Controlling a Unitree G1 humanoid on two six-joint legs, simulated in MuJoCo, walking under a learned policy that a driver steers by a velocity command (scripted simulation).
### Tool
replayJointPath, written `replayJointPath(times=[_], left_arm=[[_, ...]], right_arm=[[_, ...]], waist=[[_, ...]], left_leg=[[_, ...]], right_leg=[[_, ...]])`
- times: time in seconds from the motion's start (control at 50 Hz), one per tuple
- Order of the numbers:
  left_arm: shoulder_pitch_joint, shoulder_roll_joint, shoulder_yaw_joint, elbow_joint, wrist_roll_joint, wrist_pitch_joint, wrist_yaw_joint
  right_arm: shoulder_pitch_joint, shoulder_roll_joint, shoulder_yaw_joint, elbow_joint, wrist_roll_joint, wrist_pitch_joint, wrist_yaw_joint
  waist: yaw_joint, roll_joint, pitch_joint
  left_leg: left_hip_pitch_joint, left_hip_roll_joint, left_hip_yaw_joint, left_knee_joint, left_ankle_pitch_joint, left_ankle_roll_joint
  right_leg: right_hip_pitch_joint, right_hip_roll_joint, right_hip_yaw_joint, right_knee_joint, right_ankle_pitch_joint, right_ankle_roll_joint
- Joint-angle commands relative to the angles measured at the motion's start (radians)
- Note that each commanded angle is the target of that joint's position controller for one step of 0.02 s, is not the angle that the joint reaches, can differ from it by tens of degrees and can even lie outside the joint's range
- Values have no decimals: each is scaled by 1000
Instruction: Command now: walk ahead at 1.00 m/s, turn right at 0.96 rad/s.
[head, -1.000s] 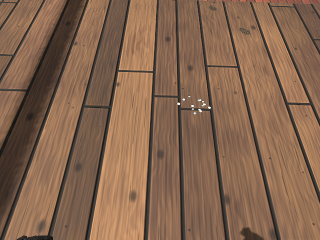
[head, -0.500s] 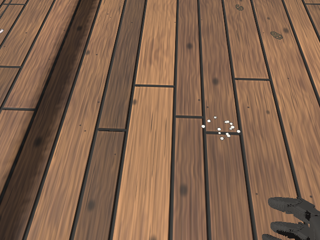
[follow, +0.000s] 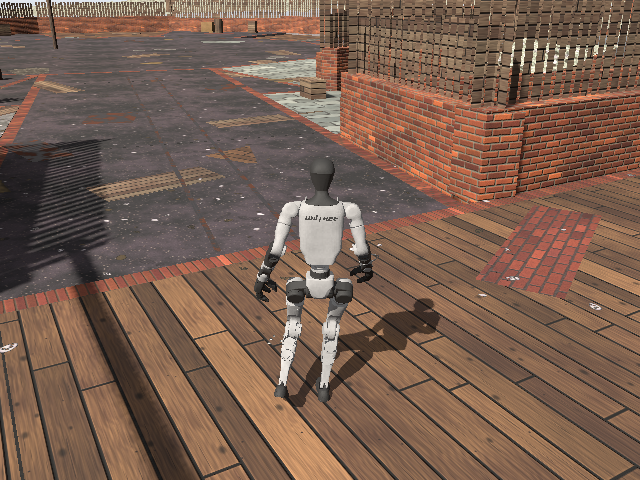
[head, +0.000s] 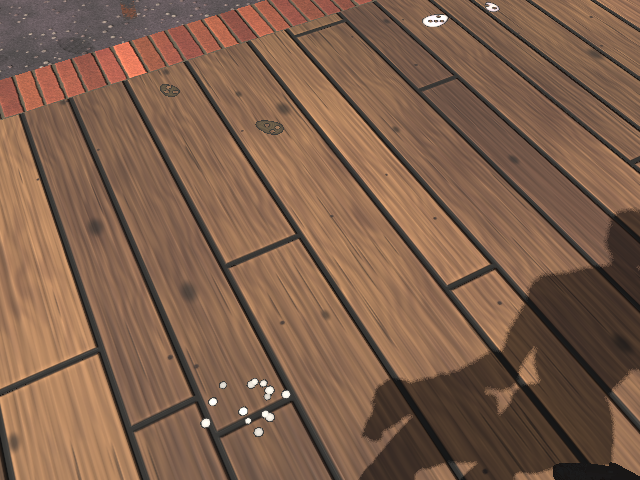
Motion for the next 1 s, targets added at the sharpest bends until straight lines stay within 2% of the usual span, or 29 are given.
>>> replayJointPath(times=[0.02,0.06,0.1,0.14,0.18,0.24,0.26,0.28,0.3,0.32,0.34,0.36,0.38,0.4,0.42,0.46,0.52,0.58,0.64,0.68,0.7,0.72,0.74,0.76,0.78,0.8,0.86,0.9,1.0], left_arm=[[-70,135,36,-108,3,-44,19],[-38,112,26,-90,-17,-43,41],[-3,108,26,-63,-23,-35,61],[32,120,34,-39,-26,-23,66],[63,122,40,-14,-34,-20,65],[63,105,45,12,-43,-13,79],[69,109,50,25,-31,-4,84],[74,116,55,33,-15,5,85],[39,121,51,23,6,12,77],[16,42,24,-13,35,14,73],[320,-73,-5,29,-21,8,58],[311,30,-7,69,-30,15,62],[82,86,2,12,-21,11,59],[-75,106,0,-37,10,2,65],[-174,109,5,-74,36,-11,67],[-193,67,-4,-98,46,-26,66],[-210,19,-27,-114,26,-25,68],[-255,45,-25,-109,14,-9,62],[-320,65,-15,-127,16,1,56],[-303,81,-2,-122,13,-4,56],[-275,93,6,-111,16,-7,60],[-238,125,12,-111,29,-3,69],[-248,138,7,-130,55,14,74],[-262,134,18,-118,52,24,72],[-310,78,7,-133,40,24,74],[-343,48,1,-131,34,26,74],[-370,57,6,-116,36,28,80],[-337,62,13,-93,37,29,88],[-302,121,40,-63,30,39,83]], right_arm=[[54,-164,-51,-65,-18,5,-10],[-39,-139,-42,-93,-37,15,-13],[-176,-86,-29,-141,-46,11,-7],[-250,-51,-22,-171,-37,5,6],[-287,-72,-36,-190,-11,-4,14],[-290,-134,-65,-200,21,-13,17],[-243,-159,-77,-185,19,-15,16],[-128,-188,-96,-153,5,-18,12],[34,-210,-107,-121,-7,-16,6],[237,-226,-97,-80,-26,-8,4],[306,-289,-109,9,-50,-6,34],[313,-192,-97,-3,-31,-3,51],[197,-130,-80,-28,-18,7,45],[99,-131,-69,-38,-11,15,46],[80,-139,-67,-29,-1,18,48],[115,-137,-63,7,-9,16,37],[110,-206,-86,24,-1,45,12],[96,-261,-109,10,14,92,-18],[108,-234,-108,0,22,126,-37],[77,-209,-106,-21,22,141,-47],[82,-175,-98,-28,23,145,-46],[157,-103,-78,-22,15,150,-40],[279,-83,-70,-22,12,153,-41],[332,-159,-84,-32,12,153,-36],[292,-219,-103,-17,17,163,-40],[265,-242,-116,-4,19,178,-45],[232,-194,-111,-26,10,200,-42],[176,-153,-97,-62,13,197,-34],[87,-134,-78,-115,8,192,-3]], waist=[[-86,21,-54],[-53,30,1],[-1,9,30],[45,-27,11],[70,-58,-14],[50,-108,-19],[28,-125,-33],[-19,-144,-110],[-115,-165,-221],[-175,-97,-400],[-26,479,-571],[-77,340,-575],[-111,206,-389],[-86,38,-280],[-77,-12,-186],[-43,22,-173],[-10,45,-204],[-4,60,-243],[-11,81,-209],[14,102,-187],[20,84,-189],[-3,-53,-249],[-62,-191,-295],[-87,-274,-302],[-76,-204,-226],[-71,-142,-181],[-74,-129,-144],[-51,-136,-152],[-20,-117,-194]], left_leg=[[-220,55,-42,-147,55,-25],[-197,46,8,-319,130,-64],[-155,5,53,-529,320,-93],[-71,-41,87,-690,459,-100],[12,-69,67,-787,514,-101],[6,-52,5,-885,464,-88],[2,-50,34,-899,444,-73],[94,-71,79,-893,444,-46],[259,-48,112,-884,507,-11],[596,89,-31,-733,620,39],[936,373,-632,-858,602,308],[908,336,-751,-933,302,290],[742,274,-551,-964,374,257],[561,220,-434,-974,549,224],[447,178,-357,-966,774,216],[374,118,-278,-979,986,209],[288,126,-281,-993,1022,246],[147,76,-261,-1010,825,191],[86,24,-310,-986,554,124],[63,-2,-348,-932,398,83],[28,-39,-334,-864,275,52],[-49,-104,-243,-656,-102,8],[-173,-194,-108,-477,-399,-20],[-218,-101,-28,-312,-340,-57],[-248,-52,-7,-225,-246,-88],[-256,-28,4,-177,-177,-107],[-221,10,64,-92,-65,-139],[-241,36,85,-165,-21,-149],[-162,77,120,-392,50,-133]], right_leg=[[132,-256,596,-479,-146,-163],[44,-206,481,-501,4,-151],[-5,-146,395,-484,120,-114],[-25,-128,374,-474,110,-69],[1,-145,421,-459,56,-46],[184,-189,494,-370,107,-19],[281,-207,473,-313,285,-7],[363,-202,444,-182,554,19],[374,-185,391,19,754,62],[190,-155,368,333,539,94],[-174,53,285,758,-340,182],[-243,-22,306,838,-317,181],[-274,-70,262,806,-263,181],[-240,-112,201,733,-210,182],[-258,-130,163,650,-199,192],[-202,-153,153,495,-178,207],[-130,-135,135,204,-177,238],[54,-70,120,29,58,236],[136,-56,166,-103,176,236],[209,-86,189,-219,249,222],[285,-136,189,-291,317,199],[418,-329,323,-319,396,116],[486,-529,550,-309,523,-14],[421,-615,676,-363,390,-94],[365,-539,584,-378,286,-79],[309,-471,452,-378,220,-42],[190,-396,245,-408,315,-40],[227,-394,180,-421,344,-59],[282,-444,72,-418,400,-77]])
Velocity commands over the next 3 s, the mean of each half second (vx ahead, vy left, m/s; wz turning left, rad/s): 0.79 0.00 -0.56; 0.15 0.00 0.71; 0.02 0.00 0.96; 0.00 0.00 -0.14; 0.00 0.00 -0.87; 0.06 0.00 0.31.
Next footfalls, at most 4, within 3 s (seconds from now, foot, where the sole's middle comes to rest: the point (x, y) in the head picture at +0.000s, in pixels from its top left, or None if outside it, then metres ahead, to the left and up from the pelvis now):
0.30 left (296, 433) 0.54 0.12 -0.75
0.72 right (405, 385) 0.65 -0.11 -0.75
1.16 left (282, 411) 0.58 0.15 -0.75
1.60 right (355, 343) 0.75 0.00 -0.75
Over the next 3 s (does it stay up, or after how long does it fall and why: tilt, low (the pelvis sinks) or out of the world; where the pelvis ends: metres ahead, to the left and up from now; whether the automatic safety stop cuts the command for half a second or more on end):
stays up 0.72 0.01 0.02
